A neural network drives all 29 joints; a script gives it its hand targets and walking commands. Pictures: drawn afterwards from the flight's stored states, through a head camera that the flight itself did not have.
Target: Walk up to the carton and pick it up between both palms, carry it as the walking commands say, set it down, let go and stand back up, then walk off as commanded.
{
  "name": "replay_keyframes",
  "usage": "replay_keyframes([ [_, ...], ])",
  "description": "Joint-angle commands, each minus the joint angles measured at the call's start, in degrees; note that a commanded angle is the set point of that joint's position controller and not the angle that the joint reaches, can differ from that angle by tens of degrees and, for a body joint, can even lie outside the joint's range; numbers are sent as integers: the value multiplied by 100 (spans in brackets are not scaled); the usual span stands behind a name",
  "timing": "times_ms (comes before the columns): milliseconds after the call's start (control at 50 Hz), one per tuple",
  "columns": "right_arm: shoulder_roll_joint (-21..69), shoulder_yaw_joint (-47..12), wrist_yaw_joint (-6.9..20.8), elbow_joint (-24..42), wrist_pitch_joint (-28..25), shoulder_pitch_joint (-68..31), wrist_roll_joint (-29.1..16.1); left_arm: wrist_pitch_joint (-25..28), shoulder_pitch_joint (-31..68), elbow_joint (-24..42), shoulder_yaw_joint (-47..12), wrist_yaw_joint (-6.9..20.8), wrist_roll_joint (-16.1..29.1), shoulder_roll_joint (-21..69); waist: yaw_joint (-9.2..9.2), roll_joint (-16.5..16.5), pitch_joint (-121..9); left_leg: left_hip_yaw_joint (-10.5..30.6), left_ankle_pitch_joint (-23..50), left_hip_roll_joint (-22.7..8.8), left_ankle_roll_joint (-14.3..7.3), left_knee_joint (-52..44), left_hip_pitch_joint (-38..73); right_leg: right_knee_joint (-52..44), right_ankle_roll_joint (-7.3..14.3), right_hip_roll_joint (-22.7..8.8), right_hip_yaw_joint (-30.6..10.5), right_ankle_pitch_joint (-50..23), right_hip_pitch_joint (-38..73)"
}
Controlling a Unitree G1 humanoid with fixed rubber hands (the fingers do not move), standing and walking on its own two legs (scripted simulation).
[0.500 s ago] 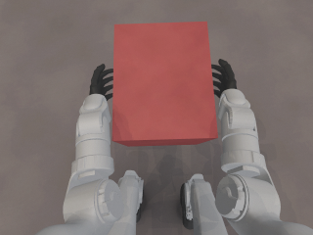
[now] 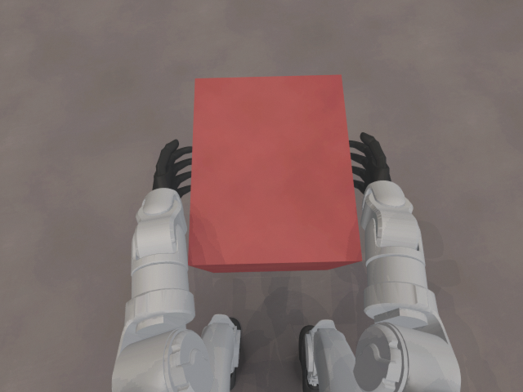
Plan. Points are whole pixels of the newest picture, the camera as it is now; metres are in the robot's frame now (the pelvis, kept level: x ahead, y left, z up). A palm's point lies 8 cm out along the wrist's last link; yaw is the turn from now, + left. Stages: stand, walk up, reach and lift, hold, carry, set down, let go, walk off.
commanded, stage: reach and lift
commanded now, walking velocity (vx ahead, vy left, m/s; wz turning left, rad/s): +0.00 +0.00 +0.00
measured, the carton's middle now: (269, 186) +0.45 +0.02 -0.11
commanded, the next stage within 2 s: none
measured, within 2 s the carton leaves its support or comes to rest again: neither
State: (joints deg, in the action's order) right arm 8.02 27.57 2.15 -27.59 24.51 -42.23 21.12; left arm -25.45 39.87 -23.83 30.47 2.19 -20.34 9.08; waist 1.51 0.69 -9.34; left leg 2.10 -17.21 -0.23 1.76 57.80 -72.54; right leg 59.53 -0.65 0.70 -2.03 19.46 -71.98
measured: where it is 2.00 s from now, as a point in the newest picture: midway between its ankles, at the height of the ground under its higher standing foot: (269, 371)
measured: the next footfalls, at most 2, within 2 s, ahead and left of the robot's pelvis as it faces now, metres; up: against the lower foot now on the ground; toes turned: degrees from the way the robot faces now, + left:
none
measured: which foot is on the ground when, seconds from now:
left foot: down 0.00-1.00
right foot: down 0.00-1.00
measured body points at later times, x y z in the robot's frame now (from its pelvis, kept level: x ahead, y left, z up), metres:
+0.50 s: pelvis +0.02 +0.00 +0.06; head +0.16 +0.00 +0.49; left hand +0.39 +0.18 +0.03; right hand +0.41 -0.14 +0.03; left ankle +0.08 +0.14 -0.65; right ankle +0.06 -0.12 -0.65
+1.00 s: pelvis +0.04 +0.00 +0.09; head +0.09 +0.01 +0.54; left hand +0.38 +0.17 +0.10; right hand +0.39 -0.14 +0.10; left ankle +0.08 +0.14 -0.65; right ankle +0.06 -0.12 -0.65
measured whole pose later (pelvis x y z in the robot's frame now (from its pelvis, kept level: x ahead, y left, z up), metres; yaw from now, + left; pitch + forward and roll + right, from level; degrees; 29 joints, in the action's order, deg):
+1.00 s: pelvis +0.04 +0.00 +0.09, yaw +0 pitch +7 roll +0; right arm 10.9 22.2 2.3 -21.0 28.8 -23.8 21.1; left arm -30.1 23.3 -18.6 22.5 2.0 -20.8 11.3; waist 2.0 0.4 -1.6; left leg 1.7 -7.6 -0.6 1.2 23.2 -22.9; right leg 24.5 -0.6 0.0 -2.3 9.5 -22.3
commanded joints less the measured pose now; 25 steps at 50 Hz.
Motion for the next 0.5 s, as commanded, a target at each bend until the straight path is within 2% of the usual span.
replay_keyframes([
  [0, 5633, -3333, 1722, -744, -42, -2794, -1054, 71, 3169, -634, -3516, 1728, 1121, 5379, 50, 41, -4091, -290, 1087, 845, -165, -696, 2740, -889, 9, 750, 203, -1218, 2457],
  [480, 5517, -3518, 1774, -345, -57, -1675, -904, 49, 1908, -258, -3809, 1693, 967, 5426, 22, -10, -2929, -102, 1678, 705, -166, -2285, 4554, -2442, 66, 620, 74, -1663, 4149],
])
